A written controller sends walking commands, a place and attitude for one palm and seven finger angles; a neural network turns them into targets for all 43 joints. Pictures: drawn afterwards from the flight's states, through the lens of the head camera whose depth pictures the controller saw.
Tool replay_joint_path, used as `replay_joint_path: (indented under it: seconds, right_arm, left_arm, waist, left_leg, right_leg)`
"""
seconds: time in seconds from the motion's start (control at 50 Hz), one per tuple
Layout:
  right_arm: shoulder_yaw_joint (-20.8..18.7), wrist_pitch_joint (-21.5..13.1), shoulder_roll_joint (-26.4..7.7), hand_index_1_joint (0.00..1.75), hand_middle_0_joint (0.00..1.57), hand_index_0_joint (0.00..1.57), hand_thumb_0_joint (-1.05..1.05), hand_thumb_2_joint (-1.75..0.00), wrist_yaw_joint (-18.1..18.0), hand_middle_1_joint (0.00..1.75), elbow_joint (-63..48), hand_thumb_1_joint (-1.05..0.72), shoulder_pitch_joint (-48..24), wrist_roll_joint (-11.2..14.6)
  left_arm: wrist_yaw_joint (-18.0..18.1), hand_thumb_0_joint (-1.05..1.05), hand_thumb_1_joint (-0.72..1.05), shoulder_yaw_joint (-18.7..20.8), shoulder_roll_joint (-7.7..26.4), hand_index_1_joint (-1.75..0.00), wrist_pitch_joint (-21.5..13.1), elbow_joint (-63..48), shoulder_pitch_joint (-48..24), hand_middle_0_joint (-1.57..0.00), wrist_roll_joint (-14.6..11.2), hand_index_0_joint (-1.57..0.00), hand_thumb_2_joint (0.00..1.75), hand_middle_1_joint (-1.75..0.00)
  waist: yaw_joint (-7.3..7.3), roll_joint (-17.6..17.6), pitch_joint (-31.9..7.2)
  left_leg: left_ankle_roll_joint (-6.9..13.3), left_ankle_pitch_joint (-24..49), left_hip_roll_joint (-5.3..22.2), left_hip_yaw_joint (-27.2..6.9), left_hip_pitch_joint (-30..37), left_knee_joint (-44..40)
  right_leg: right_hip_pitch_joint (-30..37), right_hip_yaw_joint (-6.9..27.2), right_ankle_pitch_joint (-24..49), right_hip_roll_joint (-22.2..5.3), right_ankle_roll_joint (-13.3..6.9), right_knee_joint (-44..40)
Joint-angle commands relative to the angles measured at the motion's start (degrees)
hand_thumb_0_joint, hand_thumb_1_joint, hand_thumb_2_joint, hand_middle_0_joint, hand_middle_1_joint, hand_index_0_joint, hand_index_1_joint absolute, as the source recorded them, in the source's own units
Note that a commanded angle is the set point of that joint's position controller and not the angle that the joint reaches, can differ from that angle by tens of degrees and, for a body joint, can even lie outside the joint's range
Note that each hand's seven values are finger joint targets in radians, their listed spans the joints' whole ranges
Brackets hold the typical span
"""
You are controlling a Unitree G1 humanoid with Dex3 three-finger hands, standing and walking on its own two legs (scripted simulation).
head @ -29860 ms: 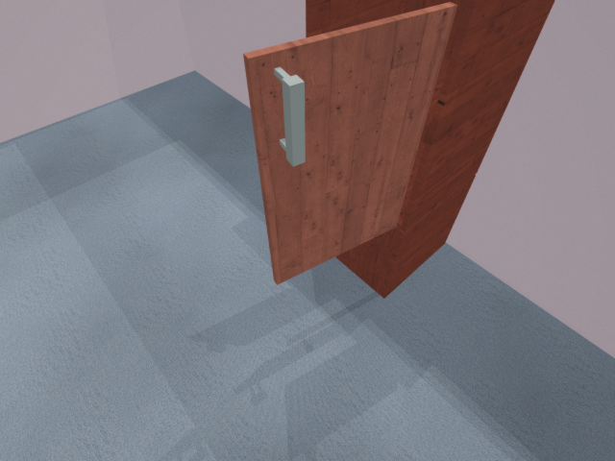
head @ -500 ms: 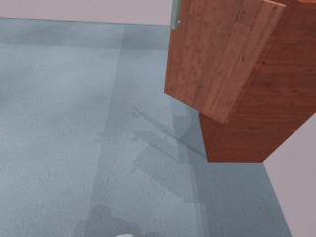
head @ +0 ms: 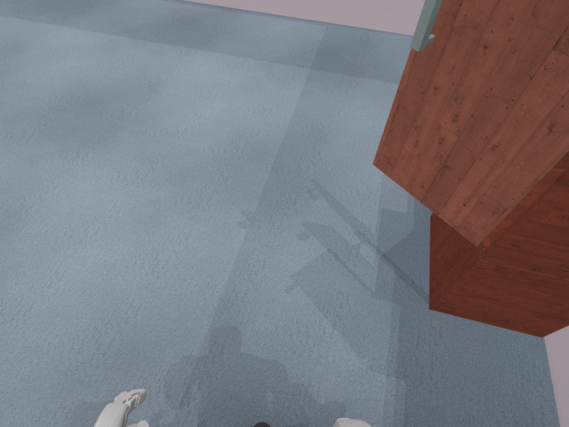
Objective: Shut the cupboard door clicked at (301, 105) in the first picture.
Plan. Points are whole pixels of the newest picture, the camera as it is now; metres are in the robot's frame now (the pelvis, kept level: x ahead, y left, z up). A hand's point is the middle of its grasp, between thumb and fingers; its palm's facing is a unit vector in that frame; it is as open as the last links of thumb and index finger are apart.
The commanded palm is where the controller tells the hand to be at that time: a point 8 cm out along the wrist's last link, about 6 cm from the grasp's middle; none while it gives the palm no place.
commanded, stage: walk to a spot facing it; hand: left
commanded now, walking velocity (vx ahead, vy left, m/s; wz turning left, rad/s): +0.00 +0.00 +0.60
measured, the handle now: (435, 10) +0.85 -0.29 +0.15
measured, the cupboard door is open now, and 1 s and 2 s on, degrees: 53 53 53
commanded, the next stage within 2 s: turn to face it in 1.44 s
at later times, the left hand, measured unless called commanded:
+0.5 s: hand out of the picture -0.04 +0.19 -0.20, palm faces +0.38 -0.90 -0.22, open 7.4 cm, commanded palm none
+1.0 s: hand out of the picture +0.10 +0.25 -0.15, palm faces +0.53 -0.81 -0.27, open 7.4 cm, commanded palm none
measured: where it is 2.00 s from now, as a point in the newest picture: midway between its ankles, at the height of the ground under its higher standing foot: (238, 403)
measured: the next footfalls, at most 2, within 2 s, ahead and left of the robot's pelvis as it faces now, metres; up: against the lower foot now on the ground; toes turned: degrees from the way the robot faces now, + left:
right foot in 0.08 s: +0.04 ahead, -0.15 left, +0.00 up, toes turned +6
left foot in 0.48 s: +0.00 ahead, +0.11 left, +0.00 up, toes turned +24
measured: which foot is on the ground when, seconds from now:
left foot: down 0.00-0.08, up 0.10-0.46, down 0.48-0.94, up 0.96-1.00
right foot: up 0.00-0.06, down 0.08-0.48, up 0.50-0.94, down 0.96-1.00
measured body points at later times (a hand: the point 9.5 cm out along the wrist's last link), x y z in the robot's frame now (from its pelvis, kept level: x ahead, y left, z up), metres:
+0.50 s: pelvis +0.00 -0.01 -0.02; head +0.05 +0.03 +0.42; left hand -0.06 +0.24 -0.18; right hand +0.19 -0.21 -0.15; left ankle -0.04 +0.09 -0.75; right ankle +0.00 -0.15 -0.74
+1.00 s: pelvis +0.10 +0.00 -0.02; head +0.13 +0.00 +0.43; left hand +0.07 +0.29 -0.13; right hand +0.21 -0.22 -0.17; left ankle -0.04 +0.08 -0.72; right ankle +0.18 -0.07 -0.74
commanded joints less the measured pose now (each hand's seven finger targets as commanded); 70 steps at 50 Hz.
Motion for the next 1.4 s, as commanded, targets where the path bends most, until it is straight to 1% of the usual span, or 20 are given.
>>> replay_joint_path:
  seconds: [0.0, 0.02, 0.06, 0.12, 0.24, 0.36, 0.44, 0.46, 0.48, 0.56, 0.76, 0.88, 0.9, 0.94, 1.02, 1.08, 1.26, 1.32, 1.36, 1.38]
  right_arm:
    - [-3.1, -0.2, -11.0, 0.30, 0.20, 0.20, 0.00, -0.90, -0.2, 0.30, -4.9, -0.90, -2.3, 0.1]
    - [-3.1, -0.1, -9.6, 0.30, 0.20, 0.20, 0.00, -0.90, 0.1, 0.30, -5.3, -0.90, -2.8, 0.6]
    - [-3.2, -0.1, -5.3, 0.30, 0.20, 0.20, 0.00, -0.90, 0.4, 0.30, -6.2, -0.90, -1.5, 0.7]
    - [-3.2, 1.3, -5.6, 0.30, 0.20, 0.20, 0.00, -0.90, 1.4, 0.30, -4.6, -0.90, 3.3, -0.4]
    - [-1.2, 0.4, -4.1, 0.30, 0.20, 0.20, 0.00, -0.90, 2.2, 0.30, -6.7, -0.90, -5.0, 0.6]
    - [-0.4, 0.1, -3.0, 0.30, 0.20, 0.20, 0.00, -0.90, 2.4, 0.30, -7.7, -0.90, -8.6, 1.0]
    - [-1.4, -1.1, -7.3, 0.30, 0.20, 0.20, 0.00, -0.90, 2.3, 0.30, -5.4, -0.90, 0.8, 0.8]
    - [-3.1, -1.6, -14.3, 0.30, 0.20, 0.20, 0.00, -0.90, 1.8, 0.30, -5.1, -0.90, 3.9, 0.1]
    - [-3.7, -1.0, -16.5, 0.30, 0.20, 0.20, 0.00, -0.90, 1.1, 0.30, -3.7, -0.90, 7.5, 0.5]
    - [-1.4, -1.8, -10.9, 0.30, 0.20, 0.20, 0.00, -0.90, -0.3, 0.30, -6.0, -0.90, 0.9, -0.4]
    - [-1.6, -3.8, -10.7, 0.30, 0.20, 0.20, 0.00, -0.90, 0.0, 0.30, -4.3, -0.90, 4.6, -0.1]
    - [-1.8, -3.7, -10.6, 0.30, 0.20, 0.20, 0.00, -0.90, 0.2, 0.30, -4.0, -0.90, 1.3, 0.0]
    - [-1.6, -3.9, -9.0, 0.30, 0.20, 0.20, 0.00, -0.90, 0.3, 0.30, -4.1, -0.90, 0.3, 0.6]
    - [-0.9, -4.5, -4.1, 0.30, 0.20, 0.20, 0.00, -0.90, 0.6, 0.30, -6.3, -0.90, 0.7, 1.1]
    - [-1.4, -3.0, -4.1, 0.30, 0.20, 0.20, 0.00, -0.90, 2.2, 0.30, -2.4, -0.90, 3.3, -0.4]
    - [-0.7, -2.4, -1.6, 0.30, 0.20, 0.20, 0.00, -0.90, 2.9, 0.30, -2.0, -0.90, 2.8, 0.2]
    - [1.0, -1.7, -0.6, 0.30, 0.20, 0.20, 0.00, -0.90, 3.7, 0.30, -6.5, -0.90, -8.6, 0.4]
    - [0.3, -2.3, -3.3, 0.30, 0.20, 0.20, 0.00, -0.90, 3.4, 0.30, -6.1, -0.90, -3.4, 0.3]
    - [-1.3, -2.8, -9.4, 0.30, 0.20, 0.20, 0.00, -0.90, 2.9, 0.30, -4.2, -0.90, 7.1, -0.3]
    - [-3.0, -3.2, -16.6, 0.30, 0.20, 0.20, 0.00, -0.90, 2.1, 0.30, -3.9, -0.90, 11.2, -0.5]
  left_arm:
    - [0.8, 0.00, 0.90, 1.4, 6.0, -0.30, -1.4, -2.3, 8.5, -0.20, -0.2, -0.20, 0.90, -0.30]
    - [1.0, 0.00, 0.90, 1.9, 7.9, -0.30, -1.8, -2.0, 10.9, -0.20, 0.0, -0.20, 0.90, -0.30]
    - [1.6, 0.00, 0.90, 2.5, 13.9, -0.30, -2.1, -3.9, 8.1, -0.20, 1.2, -0.20, 0.90, -0.30]
    - [2.0, 0.00, 0.90, 1.3, 8.4, -0.30, -2.0, -6.9, -2.2, -0.20, 0.2, -0.20, 0.90, -0.30]
    - [1.9, 0.00, 0.90, 1.4, 7.9, -0.30, -3.6, -3.1, 10.3, -0.20, 0.3, -0.20, 0.90, -0.30]
    - [1.5, 0.00, 0.90, 2.5, 10.1, -0.30, -3.0, -2.4, 12.9, -0.20, 0.9, -0.20, 0.90, -0.30]
    - [1.0, 0.00, 0.90, 2.5, 9.2, -0.30, -2.5, -3.5, 10.5, -0.20, -0.1, -0.20, 0.90, -0.30]
    - [0.6, 0.00, 0.90, 1.7, 5.0, -0.30, -2.1, -5.5, 11.1, -0.20, -0.6, -0.20, 0.90, -0.30]
    - [1.0, 0.00, 0.90, 0.7, 3.7, -0.30, -1.5, -7.3, 6.4, -0.20, -0.1, -0.20, 0.90, -0.30]
    - [-0.3, 0.00, 0.90, 1.8, 5.3, -0.30, -1.3, -5.8, 2.4, -0.20, 0.5, -0.20, 0.90, -0.30]
    - [-2.4, 0.00, 0.90, 1.1, 4.6, -0.30, -3.1, -7.1, -1.7, -0.20, 0.6, -0.20, 0.90, -0.30]
    - [-2.5, 0.00, 0.90, 1.4, 4.9, -0.30, -4.1, -5.5, 4.9, -0.20, 0.3, -0.20, 0.90, -0.30]
    - [-2.1, 0.00, 0.90, 2.1, 6.8, -0.30, -4.7, -3.9, 10.3, -0.20, 0.4, -0.20, 0.90, -0.30]
    - [-0.6, 0.00, 0.90, 3.8, 15.5, -0.30, -5.1, -2.3, 19.8, -0.20, 0.9, -0.20, 0.90, -0.30]
    - [0.1, 0.00, 0.90, 1.6, 5.9, -0.30, -5.6, -4.0, 6.7, -0.20, 0.5, -0.20, 0.90, -0.30]
    - [-0.2, 0.00, 0.90, 0.9, 3.4, -0.30, -6.8, -2.6, 9.5, -0.20, 0.2, -0.20, 0.90, -0.30]
    - [0.6, 0.00, 0.90, 0.9, 5.9, -0.30, -6.1, 0.8, 15.9, -0.20, 0.5, -0.20, 0.90, -0.30]
    - [0.6, 0.00, 0.90, 1.7, 8.8, -0.30, -5.8, -0.1, 14.1, -0.20, 0.5, -0.20, 0.90, -0.30]
    - [0.4, 0.00, 0.90, 1.9, 9.2, -0.30, -5.3, -1.7, 13.1, -0.20, -0.4, -0.20, 0.90, -0.30]
    - [-0.2, 0.00, 0.90, 0.8, 5.0, -0.30, -4.8, -3.7, 14.4, -0.20, -1.4, -0.20, 0.90, -0.30]
  waist:
    - [4.05, 7.6, -7.5]
    - [5.29, 3.4, -7.9]
    - [4.94, -17.8, -3.9]
    - [-1.58, -12.4, -2.7]
    - [3.58, -10.4, -5.5]
    - [5.26, -15.6, -4.3]
    - [-0.23, -5.8, -9.5]
    - [-1.65, 13.8, -12.4]
    - [-3.63, 15.5, -12.7]
    - [-0.82, 9.6, -3.6]
    - [-0.45, 6.3, -1.7]
    - [4.20, 5.2, -3.0]
    - [6.97, 0.7, -4.3]
    - [10.61, -23.0, -9.0]
    - [1.68, -12.3, 0.2]
    - [1.50, -9.3, -1.3]
    - [3.89, -11.9, -0.8]
    - [0.85, -11.0, -5.4]
    - [-4.75, -2.2, -13.4]
    - [-5.39, 15.2, -19.3]
  left_leg:
    - [3.9, -3.7, 11.1, -15.8, -1.7, -4.7]
    - [1.6, -8.9, 8.3, -13.5, -7.6, -1.8]
    - [-5.2, -24.5, -3.3, 4.1, -19.2, 30.3]
    - [-4.7, -18.3, 2.4, 4.6, -14.0, 48.6]
    - [-6.6, -17.6, 5.4, 10.7, -16.4, 36.1]
    - [-5.1, -20.3, 5.7, 15.2, -8.1, 20.7]
    - [-3.1, 1.6, 7.9, 12.2, 14.5, 0.0]
    - [4.1, 23.5, 24.6, -9.3, 24.8, -1.7]
    - [9.8, 38.4, 29.7, -13.8, 23.6, -1.8]
    - [6.3, 2.3, 20.4, -8.5, 11.5, -7.0]
    - [8.8, -12.3, 16.9, -11.0, 13.5, -11.3]
    - [6.2, -12.3, 13.2, -9.6, 0.1, -4.0]
    - [4.3, -15.6, 10.0, -6.5, -8.4, 1.8]
    - [-1.1, -29.0, 0.3, 6.7, -23.8, 34.6]
    - [-2.0, -12.3, 9.5, 5.7, -20.4, 49.4]
    - [-3.5, -7.3, 8.6, 9.2, -19.8, 46.1]
    - [-2.9, -8.8, 7.8, 17.8, -16.2, 21.1]
    - [-0.8, -8.7, 4.6, 19.2, -4.4, 12.6]
    - [1.9, 12.4, 8.4, 12.9, 18.3, 4.9]
    - [12.0, 42.5, 27.5, -13.3, 31.1, 4.8]
  right_leg:
    - [12.6, -1.5, 5.3, 1.8, -1.0, -15.2]
    - [20.0, 0.2, 8.0, -0.1, -1.7, -23.4]
    - [15.1, 28.0, -6.9, -26.3, -12.2, -37.8]
    - [3.1, 14.7, -1.2, -19.2, -11.2, -34.0]
    - [24.0, 0.1, 43.2, -17.2, -10.7, -21.4]
    - [21.9, -3.3, 46.7, -19.4, -10.3, -18.5]
    - [9.3, -10.6, 30.0, -16.6, -4.1, -4.3]
    - [-6.7, -13.2, -3.9, -8.1, 0.7, 9.3]
    - [-10.8, -6.9, -17.8, -6.2, 0.4, 16.9]
    - [-12.5, -2.0, -2.5, -7.0, -0.1, 21.4]
    - [-13.1, -3.0, 3.7, -4.7, 1.0, 4.0]
    - [10.8, -6.0, 8.7, 0.4, 0.3, -14.0]
    - [22.9, -3.3, 8.7, -2.1, -0.2, -19.9]
    - [32.8, 29.5, -17.1, -28.2, -8.9, -36.8]
    - [11.8, 11.1, -11.4, -22.6, -7.6, -37.1]
    - [15.9, -4.8, 18.3, -17.7, -6.9, -32.8]
    - [25.1, -15.4, 52.0, -19.7, -7.1, -23.8]
    - [25.0, -16.5, 59.4, -21.0, -6.6, -12.7]
    - [11.6, -18.8, 39.3, -17.0, -3.1, 7.9]
    - [-7.8, -15.8, -13.6, -6.2, 0.7, 25.9]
